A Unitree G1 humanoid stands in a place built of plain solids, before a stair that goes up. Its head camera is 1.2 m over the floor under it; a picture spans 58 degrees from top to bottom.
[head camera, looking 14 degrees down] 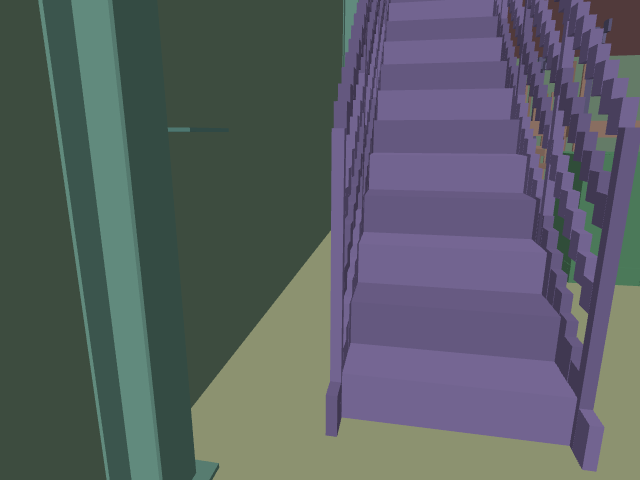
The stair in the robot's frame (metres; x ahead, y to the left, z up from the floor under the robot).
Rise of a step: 0.21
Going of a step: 0.28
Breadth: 1.01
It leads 11 degrees to the right of straight ahead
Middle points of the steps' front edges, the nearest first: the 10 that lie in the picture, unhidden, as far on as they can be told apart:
1.55 -0.54 0.22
1.82 -0.59 0.43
2.09 -0.65 0.64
2.36 -0.70 0.85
2.63 -0.75 1.07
2.90 -0.81 1.28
3.17 -0.86 1.49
3.45 -0.91 1.70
3.72 -0.97 1.91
3.99 -1.02 2.13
